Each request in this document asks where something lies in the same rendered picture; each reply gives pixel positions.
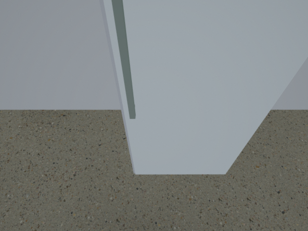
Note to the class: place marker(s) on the handle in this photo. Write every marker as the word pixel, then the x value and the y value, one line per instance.
pixel 124 55

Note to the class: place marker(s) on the fridge door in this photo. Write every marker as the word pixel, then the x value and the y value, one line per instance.
pixel 205 74

